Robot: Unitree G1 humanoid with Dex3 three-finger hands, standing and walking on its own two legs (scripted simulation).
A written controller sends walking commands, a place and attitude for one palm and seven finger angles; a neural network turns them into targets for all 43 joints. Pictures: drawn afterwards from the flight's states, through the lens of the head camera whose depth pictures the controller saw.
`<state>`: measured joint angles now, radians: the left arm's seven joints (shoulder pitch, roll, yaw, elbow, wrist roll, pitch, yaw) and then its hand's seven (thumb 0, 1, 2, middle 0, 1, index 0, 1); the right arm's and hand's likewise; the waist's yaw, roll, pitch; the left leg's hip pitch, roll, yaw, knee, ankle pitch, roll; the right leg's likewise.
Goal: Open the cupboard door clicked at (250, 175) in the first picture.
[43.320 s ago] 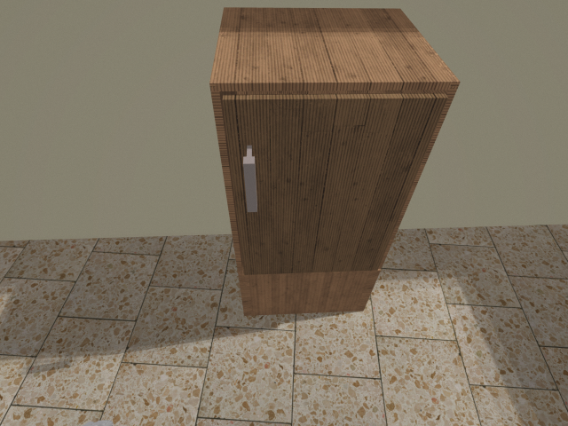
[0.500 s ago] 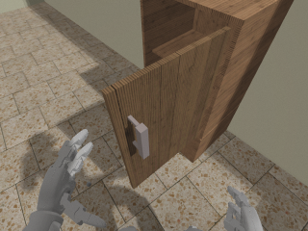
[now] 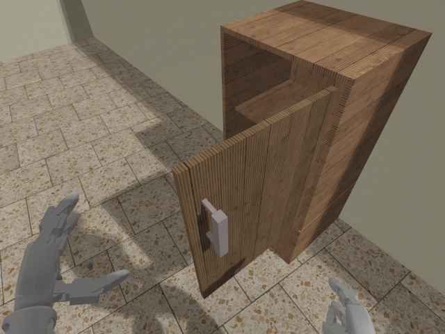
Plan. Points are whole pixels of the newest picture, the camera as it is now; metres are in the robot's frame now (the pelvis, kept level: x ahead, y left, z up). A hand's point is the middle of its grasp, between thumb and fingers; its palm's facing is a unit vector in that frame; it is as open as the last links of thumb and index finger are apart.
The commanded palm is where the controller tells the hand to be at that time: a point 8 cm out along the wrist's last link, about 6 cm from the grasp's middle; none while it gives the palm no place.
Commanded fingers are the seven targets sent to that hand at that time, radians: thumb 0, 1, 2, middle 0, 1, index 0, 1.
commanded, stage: draw the hand back to the body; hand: left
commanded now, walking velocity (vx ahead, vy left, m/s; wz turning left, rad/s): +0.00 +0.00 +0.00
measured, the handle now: (214, 228) +0.33 +0.06 -0.01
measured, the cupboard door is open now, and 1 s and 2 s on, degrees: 88 88 88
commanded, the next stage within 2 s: step back with the hand held close in 0.74 s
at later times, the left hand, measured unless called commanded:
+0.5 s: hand (40, 231) +0.19 +0.26 +0.18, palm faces +0.48 -0.78 -0.41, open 7.9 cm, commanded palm +0.14 +0.29 +0.18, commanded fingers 0.00 0.90 0.90 -0.20 -0.30 -0.20 -0.30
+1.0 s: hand (40, 235) +0.19 +0.25 +0.18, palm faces +0.45 -0.77 -0.45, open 7.4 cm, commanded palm +0.13 +0.28 +0.19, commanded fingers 0.00 0.90 0.90 -0.20 -0.30 -0.20 -0.30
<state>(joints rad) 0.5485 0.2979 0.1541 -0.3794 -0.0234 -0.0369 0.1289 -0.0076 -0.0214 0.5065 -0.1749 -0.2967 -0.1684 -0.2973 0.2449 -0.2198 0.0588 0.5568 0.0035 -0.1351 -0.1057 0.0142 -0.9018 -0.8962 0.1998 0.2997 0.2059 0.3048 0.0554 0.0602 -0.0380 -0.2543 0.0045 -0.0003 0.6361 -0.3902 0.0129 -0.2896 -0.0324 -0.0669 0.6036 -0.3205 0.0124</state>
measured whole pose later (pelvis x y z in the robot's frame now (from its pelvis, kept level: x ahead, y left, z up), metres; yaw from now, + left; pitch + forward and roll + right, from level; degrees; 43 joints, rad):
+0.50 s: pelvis +0.00 -0.01 +0.02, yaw -1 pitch -4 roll -1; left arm 0.46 0.33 0.36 -0.39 -0.05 -0.09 0.12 0.01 0.80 0.86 -0.21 -0.30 -0.20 -0.30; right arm 0.19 -0.23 0.02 0.64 -0.01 -0.12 -0.07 0.01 -0.90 -0.90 0.20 0.30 0.21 0.30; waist 0.08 0.07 0.02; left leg -0.04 0.01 0.02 0.40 -0.29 0.00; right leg -0.09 -0.01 -0.05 0.39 -0.22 0.00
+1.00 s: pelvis -0.02 -0.01 +0.02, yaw -1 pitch -2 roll -1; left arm 0.46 0.35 0.40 -0.37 -0.04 -0.16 0.12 0.01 0.89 0.90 -0.21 -0.30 -0.21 -0.30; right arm 0.17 -0.23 0.02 0.62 -0.01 -0.09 -0.07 0.01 -0.90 -0.90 0.20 0.30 0.21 0.30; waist 0.04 0.07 0.02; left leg -0.12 0.03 0.01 0.42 -0.26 -0.01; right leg -0.15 0.00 -0.06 0.36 -0.17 -0.01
